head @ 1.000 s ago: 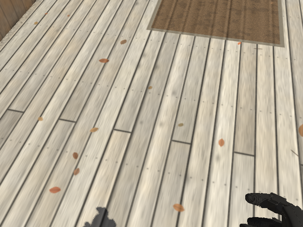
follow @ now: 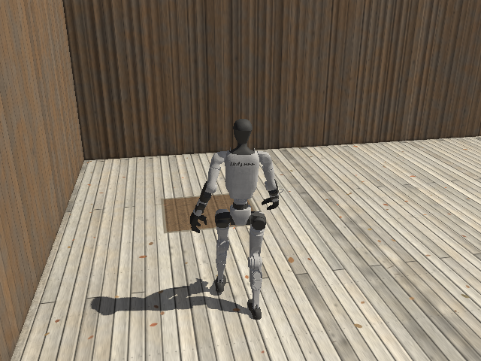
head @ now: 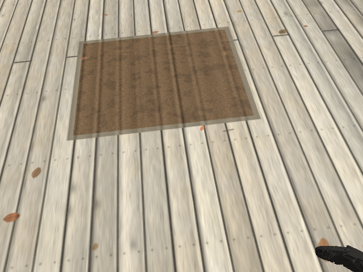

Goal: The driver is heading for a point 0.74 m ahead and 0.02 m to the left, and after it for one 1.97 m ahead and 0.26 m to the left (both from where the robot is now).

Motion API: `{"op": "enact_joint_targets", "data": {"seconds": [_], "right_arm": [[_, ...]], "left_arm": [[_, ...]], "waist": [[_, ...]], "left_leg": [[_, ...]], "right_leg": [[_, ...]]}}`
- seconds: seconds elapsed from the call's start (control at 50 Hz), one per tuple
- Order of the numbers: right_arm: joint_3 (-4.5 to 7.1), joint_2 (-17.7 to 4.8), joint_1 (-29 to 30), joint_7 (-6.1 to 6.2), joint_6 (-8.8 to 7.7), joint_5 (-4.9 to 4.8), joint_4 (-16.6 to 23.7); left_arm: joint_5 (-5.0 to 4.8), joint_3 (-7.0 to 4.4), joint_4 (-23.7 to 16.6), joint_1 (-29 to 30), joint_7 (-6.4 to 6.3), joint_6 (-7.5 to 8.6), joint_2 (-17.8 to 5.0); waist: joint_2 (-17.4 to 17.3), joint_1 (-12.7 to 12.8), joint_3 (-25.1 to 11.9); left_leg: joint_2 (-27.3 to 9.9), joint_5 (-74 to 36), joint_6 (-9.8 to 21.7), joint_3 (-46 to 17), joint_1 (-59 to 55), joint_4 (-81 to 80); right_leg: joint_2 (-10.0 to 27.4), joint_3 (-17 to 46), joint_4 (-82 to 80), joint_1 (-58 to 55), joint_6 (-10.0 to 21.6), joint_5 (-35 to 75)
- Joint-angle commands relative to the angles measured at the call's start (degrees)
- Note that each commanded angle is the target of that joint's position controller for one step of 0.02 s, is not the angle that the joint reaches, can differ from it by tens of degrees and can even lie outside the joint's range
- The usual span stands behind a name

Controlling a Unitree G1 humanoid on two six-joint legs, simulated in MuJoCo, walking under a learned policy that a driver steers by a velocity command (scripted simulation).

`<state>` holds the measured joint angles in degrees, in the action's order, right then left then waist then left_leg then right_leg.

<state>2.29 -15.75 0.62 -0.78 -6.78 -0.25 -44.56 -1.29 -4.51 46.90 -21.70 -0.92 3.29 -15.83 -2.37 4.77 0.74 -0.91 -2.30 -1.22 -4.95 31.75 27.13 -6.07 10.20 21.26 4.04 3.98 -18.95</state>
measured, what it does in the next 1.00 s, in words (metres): walks ahead: left foot, then right foot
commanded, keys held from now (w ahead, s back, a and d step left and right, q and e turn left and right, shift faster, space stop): w+e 0.06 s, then w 0.56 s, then w+q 0.36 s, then q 0.02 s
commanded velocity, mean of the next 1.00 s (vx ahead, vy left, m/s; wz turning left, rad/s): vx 0.50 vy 0.00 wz -0.05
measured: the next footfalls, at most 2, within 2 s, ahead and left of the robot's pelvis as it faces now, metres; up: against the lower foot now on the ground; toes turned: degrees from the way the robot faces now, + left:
left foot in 0.06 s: +0.21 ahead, +0.13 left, +0.00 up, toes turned -6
right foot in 0.56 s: +0.44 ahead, -0.16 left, +0.00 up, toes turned -10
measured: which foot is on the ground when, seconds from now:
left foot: up 0.00-0.04, down 0.06-0.58, up 0.60-1.00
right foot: down 0.00-0.06, up 0.08-0.54, down 0.56-1.00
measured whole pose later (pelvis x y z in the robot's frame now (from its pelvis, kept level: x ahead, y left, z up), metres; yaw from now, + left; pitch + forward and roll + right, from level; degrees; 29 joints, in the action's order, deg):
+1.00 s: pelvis +0.52 -0.07 +0.00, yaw +1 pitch +2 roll -2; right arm 2.7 -15.0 -6.8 -2.5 -2.6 -1.0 -45.6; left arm 0.1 -4.0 48.4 -19.3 -0.4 4.9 -15.1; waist -2.4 3.6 0.8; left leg -4.7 -3.1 1.5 -1.2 38.2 38.0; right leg -2.3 -11.6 11.3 -4.3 1.3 -17.2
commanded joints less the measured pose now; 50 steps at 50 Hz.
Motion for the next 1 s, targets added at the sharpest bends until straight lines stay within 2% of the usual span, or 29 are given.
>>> {"op": "enact_joint_targets", "data": {"seconds": [0.02, 0.04, 0.06, 0.08, 0.1, 0.12, 0.14, 0.16, 0.18, 0.22, 0.24, 0.28, 0.34, 0.4, 0.48, 0.52, 0.54, 0.56, 0.58, 0.6, 0.62, 0.64, 0.66, 0.68, 0.74, 0.82, 0.9, 0.98, 1.0], "right_arm": [[2.41, -7.83, -0.71, -0.21, -1.74, -0.27, 3.49], [3.27, -9.34, -6.55, 0.09, -2.02, 0.21, 2.09], [4.10, -12.19, -15.28, 0.53, -2.11, 1.04, 1.21], [5.38, -16.49, -21.92, 0.59, -1.11, 1.41, -0.63], [4.40, -12.09, -21.88, 0.09, -0.84, -0.03, -0.73], [3.35, -7.96, -19.28, 0.02, -0.66, -0.25, -0.01], [2.82, -6.74, -16.23, -0.12, -0.29, 0.25, 0.42], [2.44, -5.75, -14.27, -0.33, -0.06, 0.70, 0.15], [2.12, -5.20, -13.46, -0.32, -0.17, 1.23, -0.16], [2.05, -4.77, -13.73, -0.44, -0.40, 0.73, -1.07], [2.28, -5.61, -14.22, -0.42, -0.55, 0.36, -1.57], [2.79, -7.61, -15.20, -0.18, -0.55, -0.13, -2.35], [2.97, -8.82, -16.63, 0.17, 0.15, -0.53, -3.23], [2.87, -9.55, -19.77, 0.20, 0.85, -1.03, -4.57], [2.92, -10.53, -22.65, 0.27, 2.07, -1.46, -6.36], [3.15, -11.61, -21.63, 0.55, 2.74, -1.61, -6.56], [2.93, -11.18, -21.29, 0.69, 2.97, -1.66, -6.50], [2.15, -9.45, -20.93, 0.85, 2.85, -0.94, -5.68], [0.27, -3.98, -24.53, 0.64, 1.85, 0.41, -3.46], [-0.09, -3.73, -25.72, 0.31, 0.59, -0.25, -4.05], [1.44, -8.90, -21.70, -0.03, -0.01, -1.82, -3.19], [1.46, -8.92, -18.13, -0.11, -0.01, -2.41, -2.49], [1.49, -8.03, -16.69, 0.05, 0.46, -1.85, -2.60], [1.83, -7.60, -17.12, 0.24, 1.30, -1.24, -3.01], [1.57, -4.46, -18.84, 0.52, 3.52, -1.33, -3.60], [1.90, -4.03, -13.87, 0.40, 3.67, -1.01, -1.78], [1.16, -2.49, -6.59, -0.90, 3.28, -0.68, 0.72], [0.70, -2.08, -0.42, -2.20, 3.28, -0.79, 4.59], [0.80, -2.27, 0.28, -2.63, 3.24, -0.64, 5.57]], "left_arm": [[0.17, -2.09, -3.49, 1.13, -0.63, -0.23, -8.36], [0.34, -1.50, -4.26, 1.92, -0.50, -0.35, -6.80], [1.10, -0.30, -5.60, 2.51, -0.17, -0.22, -3.88], [-0.40, 0.76, -6.57, -5.70, -0.06, 0.48, -0.18], [-1.00, 0.47, -5.65, -7.22, -0.22, 0.77, -4.47], [-0.98, -0.42, -5.53, -2.48, -0.19, 0.65, -8.01], [-0.38, -0.42, -6.21, 1.45, -0.31, 0.47, -7.89], [0.58, -0.46, -7.17, 4.69, -0.25, 0.66, -7.09], [0.53, -0.53, -7.64, 4.74, 0.05, 0.64, -6.19], [0.17, -0.15, -7.61, 4.05, 0.49, 0.38, -4.17], [0.34, 0.11, -8.04, 4.87, 0.55, 0.31, -3.42], [0.99, 0.67, -9.72, 8.45, 0.67, 0.48, -2.60], [0.86, 1.40, -11.15, 13.62, 1.23, 1.07, -1.56], [0.37, 1.62, -12.54, 18.90, 1.86, 1.40, -1.53], [-0.08, 1.32, -14.80, 23.23, 2.80, 1.65, -2.87], [0.20, 0.47, -14.19, 19.56, 2.96, 1.82, -4.60], [0.58, -0.69, -12.12, 13.06, 2.69, 1.76, -6.48], [0.94, -2.09, -9.73, 3.73, 2.12, 1.56, -9.53], [2.13, -3.40, -8.97, -3.88, 1.46, 1.05, -15.73], [1.20, -2.84, -8.09, -5.43, 1.76, 0.79, -13.91], [0.98, -1.56, -8.38, -1.97, 1.98, 0.93, -10.33], [1.00, -0.86, -8.86, 1.90, 1.98, 1.03, -8.12], [1.25, -0.27, -8.93, 5.41, 2.25, 1.24, -6.30], [1.53, 0.08, -8.96, 7.85, 2.42, 1.71, -4.79], [2.00, -0.45, -7.29, 9.14, 2.45, 3.29, -5.24], [2.44, -0.90, -4.81, 7.18, 1.41, 3.73, -6.10], [1.91, -1.20, -3.18, 5.62, 0.57, 3.42, -7.50], [1.06, -1.75, -0.72, 1.78, 0.17, 1.91, -8.60], [0.95, -1.82, -0.59, 2.39, -0.03, 1.25, -8.86]], "waist": [[9.60, -4.35, -1.37], [9.04, -7.18, -5.08], [4.64, -11.01, -12.99], [-13.22, -8.24, -20.47], [-13.86, -8.47, -18.86], [-6.92, -9.55, -11.19], [-1.81, -8.85, -6.24], [-0.03, -8.02, -2.21], [-2.31, -6.35, -1.50], [-3.70, -5.29, -1.39], [-3.33, -5.19, -1.14], [-2.17, -5.66, -0.45], [-1.69, -7.20, 0.06], [-1.88, -9.16, 0.99], [-2.88, -9.33, 2.31], [-3.33, -6.01, 0.39], [-2.40, -2.56, -3.59], [-0.59, 1.50, -10.00], [11.86, 1.80, -18.91], [17.84, 1.43, -23.76], [12.53, 1.25, -15.04], [9.78, -0.05, -9.13], [6.78, -1.85, -4.96], [7.46, -3.73, -2.94], [7.42, -6.12, -1.11], [5.51, -5.29, 0.82], [4.60, -2.57, 3.11], [3.94, -0.24, 5.01], [4.22, -0.68, 5.54]], "left_leg": [[0.54, 5.03, 1.97, 0.82, -9.13, -2.24], [-0.23, 5.04, 3.71, 1.05, -18.23, -3.65], [-8.50, 7.55, 7.15, -6.12, -33.06, -1.77], [-21.06, 17.59, 16.24, -30.60, -53.61, -4.74], [-23.07, 28.54, 16.52, -40.37, -53.37, -8.94], [-20.53, 29.77, 14.19, -32.67, -46.29, -10.17], [-18.04, 23.77, 12.67, -24.76, -38.42, -10.94], [-15.66, 17.44, 12.48, -19.82, -31.66, -12.68], [-14.34, 12.97, 12.49, -16.42, -28.03, -13.70], [-12.29, 7.99, 13.08, -11.20, -25.30, -15.87], [-12.28, 6.12, 13.68, -9.66, -24.86, -16.92], [-12.94, 1.93, 14.71, -7.51, -24.95, -18.56], [-11.22, -0.50, 13.35, -2.41, -24.93, -19.38], [-10.47, -0.30, 12.15, 0.42, -25.46, -18.64], [-13.69, -1.55, 10.96, -0.60, -30.93, -15.89], [-13.81, -11.04, 9.60, 0.51, -32.19, -10.61], [-11.62, -18.96, 8.35, 2.91, -30.83, -2.78], [-8.87, -16.18, 6.37, 5.30, -23.74, 9.37], [-1.84, 6.64, 2.58, 8.48, -2.80, 31.93], [2.21, 35.20, 2.04, 1.94, 7.93, 43.14], [-1.49, 33.03, 2.76, -0.15, 13.50, 47.45], [-4.04, 27.89, 3.30, 0.94, 13.45, 46.07], [-5.85, 23.85, 2.98, 1.58, 11.24, 42.75], [-7.40, 20.84, 2.67, 0.91, 7.92, 39.70], [-7.32, 15.20, 1.44, -0.24, 4.17, 37.47], [-5.92, 3.76, 0.79, -2.68, 8.95, 27.48], [-4.91, -4.80, 1.48, 1.67, 7.15, 15.49], [-4.30, -0.35, 3.32, 4.30, 10.82, 9.69], [-3.64, 2.30, 3.89, 5.54, 10.80, 8.37]], "right_leg": [[14.61, 12.98, 1.50, 1.65, 6.12, 18.68], [11.59, 11.64, 7.63, 3.11, 4.63, 21.73], [7.92, 7.45, 22.23, 9.87, 2.64, 16.52], [-0.58, -0.47, 41.13, 31.06, -1.76, -7.02], [2.97, 0.96, 50.17, 39.30, -2.09, -14.72], [5.21, 1.37, 52.80, 41.26, -2.24, -9.72], [7.31, -1.04, 51.89, 39.49, -2.44, -5.50], [8.61, -1.61, 48.72, 38.20, -2.33, -2.79], [10.13, -1.68, 46.48, 35.68, -2.08, -1.04], [10.96, -3.56, 42.32, 33.27, -2.19, -0.22], [11.38, -4.43, 39.91, 33.63, -2.45, 0.74], [12.45, -5.75, 33.78, 35.13, -3.24, 4.65], [12.30, -7.71, 23.32, 33.26, -3.51, 13.84], [10.56, -9.75, 15.55, 29.87, -3.61, 19.23], [9.28, -10.18, 10.39, 29.00, -1.73, 15.50], [7.46, -11.64, 7.23, 21.95, 0.11, 13.53], [5.91, -12.94, 5.35, 12.13, 1.58, 14.42], [9.22, -9.53, 6.93, -2.48, 3.86, 15.87], [24.54, 12.67, 6.88, -24.23, 11.31, 14.57], [30.01, 31.14, -1.98, -27.94, 16.17, 7.07], [27.80, 25.13, -3.28, -21.31, 13.59, 3.33], [25.39, 16.30, -4.29, -13.41, 11.42, 5.15], [22.81, 10.33, -6.61, -5.71, 10.14, 8.48], [20.94, 6.02, -8.83, -0.33, 8.98, 11.17], [19.93, -1.57, -13.41, 6.19, 8.98, 17.07], [19.45, -9.13, -14.69, 3.65, 7.76, 22.24], [19.04, -15.22, -15.79, 1.82, 5.85, 22.51], [21.69, -17.59, -12.63, -7.43, 5.18, 26.48], [21.92, -18.55, -10.00, -8.84, 4.57, 32.80]]}}
Velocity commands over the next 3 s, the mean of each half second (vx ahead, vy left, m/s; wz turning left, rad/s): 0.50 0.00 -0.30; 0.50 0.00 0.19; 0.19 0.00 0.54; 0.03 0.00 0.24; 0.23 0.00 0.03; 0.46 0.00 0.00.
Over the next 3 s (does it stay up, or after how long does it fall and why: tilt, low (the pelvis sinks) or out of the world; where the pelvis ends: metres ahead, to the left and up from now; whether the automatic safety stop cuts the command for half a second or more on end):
stays up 1.05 0.12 0.00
